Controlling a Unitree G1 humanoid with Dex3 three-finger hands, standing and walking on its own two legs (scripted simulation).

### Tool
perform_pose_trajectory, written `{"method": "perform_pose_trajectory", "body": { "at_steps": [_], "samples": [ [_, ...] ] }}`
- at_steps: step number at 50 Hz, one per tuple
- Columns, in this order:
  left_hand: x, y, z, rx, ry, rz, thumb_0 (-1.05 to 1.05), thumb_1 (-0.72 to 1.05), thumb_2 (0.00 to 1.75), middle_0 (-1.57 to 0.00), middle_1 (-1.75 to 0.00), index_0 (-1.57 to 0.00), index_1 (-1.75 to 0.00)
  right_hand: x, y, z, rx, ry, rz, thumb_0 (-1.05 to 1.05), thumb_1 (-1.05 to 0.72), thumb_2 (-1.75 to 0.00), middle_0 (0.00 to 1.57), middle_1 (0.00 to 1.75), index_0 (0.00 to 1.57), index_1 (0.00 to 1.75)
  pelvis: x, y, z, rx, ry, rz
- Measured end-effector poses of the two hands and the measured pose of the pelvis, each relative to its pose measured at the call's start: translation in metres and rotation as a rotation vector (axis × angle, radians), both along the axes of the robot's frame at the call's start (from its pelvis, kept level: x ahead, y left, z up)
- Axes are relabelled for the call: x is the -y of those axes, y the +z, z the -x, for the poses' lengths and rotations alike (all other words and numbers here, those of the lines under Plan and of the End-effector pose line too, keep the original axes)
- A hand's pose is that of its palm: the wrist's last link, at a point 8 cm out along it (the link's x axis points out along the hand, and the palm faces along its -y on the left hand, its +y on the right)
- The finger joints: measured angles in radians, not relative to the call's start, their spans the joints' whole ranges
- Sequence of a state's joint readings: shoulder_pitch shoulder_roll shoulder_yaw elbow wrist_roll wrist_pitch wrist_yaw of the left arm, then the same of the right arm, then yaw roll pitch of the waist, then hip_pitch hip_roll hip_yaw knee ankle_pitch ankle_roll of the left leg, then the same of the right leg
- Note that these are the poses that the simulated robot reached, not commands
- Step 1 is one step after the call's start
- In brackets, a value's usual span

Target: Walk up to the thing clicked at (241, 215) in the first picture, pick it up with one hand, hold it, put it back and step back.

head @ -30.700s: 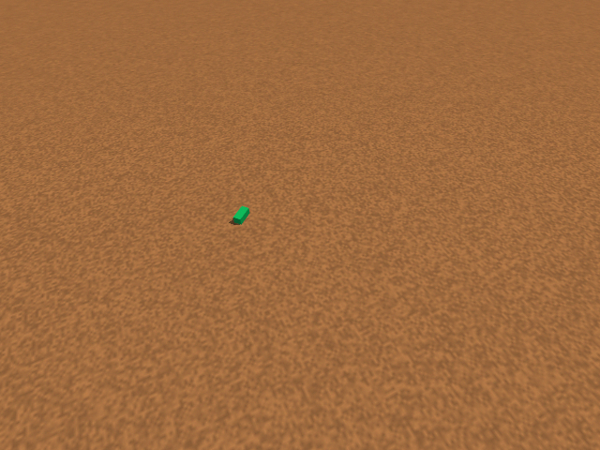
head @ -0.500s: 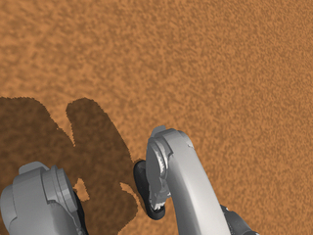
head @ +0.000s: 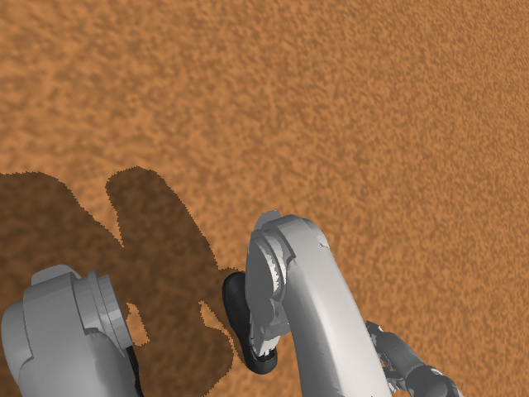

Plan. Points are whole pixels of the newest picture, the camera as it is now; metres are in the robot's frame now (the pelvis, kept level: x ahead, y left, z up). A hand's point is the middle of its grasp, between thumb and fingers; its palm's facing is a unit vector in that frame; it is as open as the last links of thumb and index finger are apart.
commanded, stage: rest palm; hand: left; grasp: from above
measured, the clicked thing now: out of the picture +0.44 +0.42 -0.29
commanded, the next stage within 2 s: close in 1.56 s
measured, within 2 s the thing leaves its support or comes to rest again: neither
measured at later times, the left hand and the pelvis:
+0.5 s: hand out of the picture +0.44 +0.41 -0.23, palm faces -0.43 -0.12 -0.89, open 14.1 cm; pelvis +0.00 +0.00 -0.01, yaw -1 degrees
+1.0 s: hand out of the picture +0.43 +0.40 -0.23, palm faces -0.41 -0.13 -0.90, open 14.3 cm; pelvis +0.00 +0.00 -0.01, yaw -2 degrees
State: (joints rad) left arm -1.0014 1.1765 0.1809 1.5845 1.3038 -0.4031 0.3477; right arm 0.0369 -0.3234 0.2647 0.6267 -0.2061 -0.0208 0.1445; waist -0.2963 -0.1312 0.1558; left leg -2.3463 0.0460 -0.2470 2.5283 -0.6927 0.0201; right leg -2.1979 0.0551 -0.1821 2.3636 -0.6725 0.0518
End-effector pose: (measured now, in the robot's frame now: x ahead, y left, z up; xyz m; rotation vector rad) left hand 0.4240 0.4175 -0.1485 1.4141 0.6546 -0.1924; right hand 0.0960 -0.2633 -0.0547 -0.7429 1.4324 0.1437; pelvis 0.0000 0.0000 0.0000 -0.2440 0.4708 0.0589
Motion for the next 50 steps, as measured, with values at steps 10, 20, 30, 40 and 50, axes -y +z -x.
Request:
{"method": "perform_pose_trajectory", "body": {
  "at_steps": [10, 20, 30, 40, 50],
  "samples": [
    [0.017, -0.015, 0.006, 0.101, -0.088, 0.008, 0.00, -0.49, 0.95, -0.13, -0.99, -0.13, -0.99, -0.005, 0.004, -0.002, 0.010, 0.048, 0.037, 0.00, -0.92, -0.90, 0.20, 0.30, 0.21, 0.30, 0.000, -0.006, 0.001, 0.033, -0.010, 0.004],
    [0.011, -0.021, -0.009, 0.106, 0.006, -0.084, 0.00, -0.52, 0.98, -0.11, -1.00, -0.10, -1.00, -0.005, 0.002, 0.007, 0.031, 0.032, 0.023, 0.00, -0.92, -0.90, 0.20, 0.30, 0.21, 0.30, -0.002, -0.013, -0.001, 0.017, -0.017, 0.009],
    [0.012, -0.028, -0.018, 0.028, 0.032, -0.063, 0.00, -0.54, 0.97, -0.10, -1.02, -0.09, -1.02, -0.011, -0.002, 0.020, -0.010, 0.007, -0.027, 0.00, -0.92, -0.90, 0.20, 0.30, 0.21, 0.30, -0.002, -0.009, -0.003, 0.010, -0.017, 0.015],
    [0.022, -0.030, -0.012, 0.060, -0.030, -0.004, 0.00, -0.56, 1.00, -0.09, -1.00, -0.07, -1.01, -0.009, 0.002, 0.019, -0.036, 0.047, -0.023, 0.00, -0.92, -0.90, 0.20, 0.30, 0.21, 0.30, 0.000, -0.007, 0.000, 0.033, -0.021, 0.012],
    [0.013, -0.027, -0.010, 0.098, -0.010, -0.041, 0.00, -0.55, 1.00, -0.09, -1.00, -0.07, -1.01, -0.006, 0.006, 0.012, -0.005, 0.078, 0.005, 0.00, -0.91, -0.90, 0.20, 0.30, 0.20, 0.30, -0.002, -0.011, 0.001, 0.040, -0.026, 0.020]
  ]
}}
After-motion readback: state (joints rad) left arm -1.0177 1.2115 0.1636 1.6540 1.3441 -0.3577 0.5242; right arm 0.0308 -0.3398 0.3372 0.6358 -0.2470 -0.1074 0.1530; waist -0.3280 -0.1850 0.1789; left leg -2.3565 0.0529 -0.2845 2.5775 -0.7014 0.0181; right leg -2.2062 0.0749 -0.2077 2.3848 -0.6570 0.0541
